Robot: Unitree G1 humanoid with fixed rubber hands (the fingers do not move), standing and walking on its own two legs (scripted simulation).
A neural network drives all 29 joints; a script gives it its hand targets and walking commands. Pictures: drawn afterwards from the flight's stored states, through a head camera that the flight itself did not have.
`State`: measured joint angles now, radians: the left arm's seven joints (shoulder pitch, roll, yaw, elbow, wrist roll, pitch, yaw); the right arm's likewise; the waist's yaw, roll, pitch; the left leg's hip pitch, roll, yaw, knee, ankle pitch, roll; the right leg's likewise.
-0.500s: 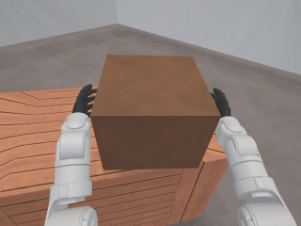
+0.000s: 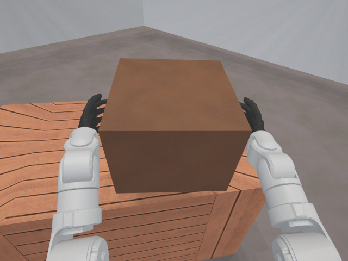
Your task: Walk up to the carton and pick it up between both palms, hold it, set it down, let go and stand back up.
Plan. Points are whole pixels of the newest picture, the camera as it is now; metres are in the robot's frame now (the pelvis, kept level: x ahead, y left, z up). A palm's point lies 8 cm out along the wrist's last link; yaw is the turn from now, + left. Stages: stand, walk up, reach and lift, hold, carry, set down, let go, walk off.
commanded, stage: hold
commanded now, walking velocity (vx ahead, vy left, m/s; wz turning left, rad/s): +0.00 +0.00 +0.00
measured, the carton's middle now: (171, 122) +0.43 +0.02 +0.15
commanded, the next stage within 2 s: none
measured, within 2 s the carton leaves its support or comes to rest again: neither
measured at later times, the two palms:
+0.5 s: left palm (94, 130) +0.35 +0.18 +0.19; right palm (260, 136) +0.35 -0.18 +0.18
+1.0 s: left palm (100, 131) +0.35 +0.17 +0.18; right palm (265, 141) +0.34 -0.19 +0.18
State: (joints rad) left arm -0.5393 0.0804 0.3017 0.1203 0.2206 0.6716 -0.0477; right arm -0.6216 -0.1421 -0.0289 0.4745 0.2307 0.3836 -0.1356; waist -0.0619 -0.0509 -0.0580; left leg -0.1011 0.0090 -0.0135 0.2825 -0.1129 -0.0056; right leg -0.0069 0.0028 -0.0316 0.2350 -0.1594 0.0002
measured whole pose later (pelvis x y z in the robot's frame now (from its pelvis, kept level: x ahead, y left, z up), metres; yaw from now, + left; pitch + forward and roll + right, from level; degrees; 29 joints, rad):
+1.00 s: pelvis -0.01 +0.00 +0.00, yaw -2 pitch -5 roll -1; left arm -0.52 0.03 0.30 0.09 0.24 0.69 -0.04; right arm -0.58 -0.16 -0.04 0.44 0.25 0.39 -0.12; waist -0.07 -0.04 -0.04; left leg -0.09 0.02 0.01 0.29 -0.12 0.00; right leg -0.01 0.01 0.00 0.25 -0.15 0.00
